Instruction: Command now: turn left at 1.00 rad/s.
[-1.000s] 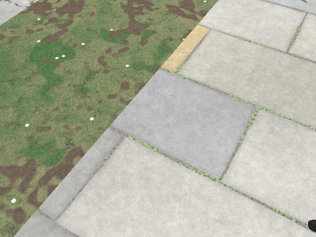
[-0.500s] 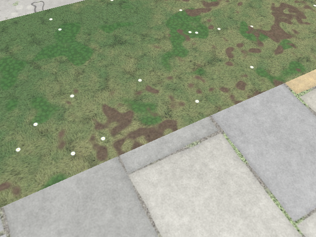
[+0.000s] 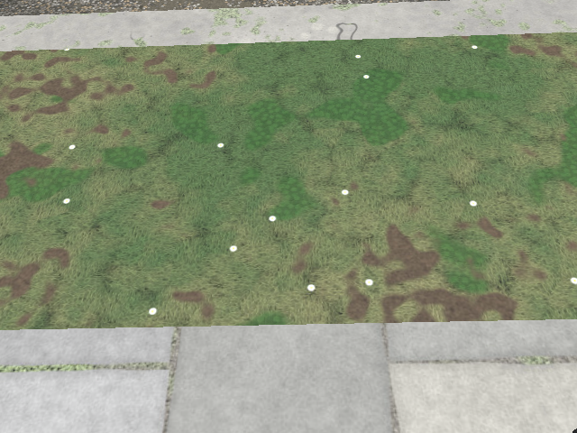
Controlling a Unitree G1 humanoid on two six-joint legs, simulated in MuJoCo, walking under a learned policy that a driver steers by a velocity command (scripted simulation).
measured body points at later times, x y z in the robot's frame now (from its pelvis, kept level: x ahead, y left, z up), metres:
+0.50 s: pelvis +0.01 +0.06 +0.01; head +0.05 +0.11 +0.45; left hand +0.05 +0.39 -0.11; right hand +0.28 -0.13 -0.07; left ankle -0.01 +0.16 -0.74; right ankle +0.06 -0.08 -0.65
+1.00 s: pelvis +0.05 +0.08 +0.00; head +0.09 +0.08 +0.45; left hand +0.11 +0.39 -0.09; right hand +0.27 -0.17 -0.08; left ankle +0.01 +0.19 -0.72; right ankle +0.08 -0.05 -0.74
